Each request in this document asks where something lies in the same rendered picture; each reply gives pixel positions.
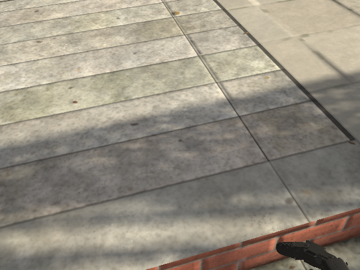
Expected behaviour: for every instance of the robot right hand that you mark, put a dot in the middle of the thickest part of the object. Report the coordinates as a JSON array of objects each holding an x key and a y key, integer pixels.
[{"x": 313, "y": 254}]

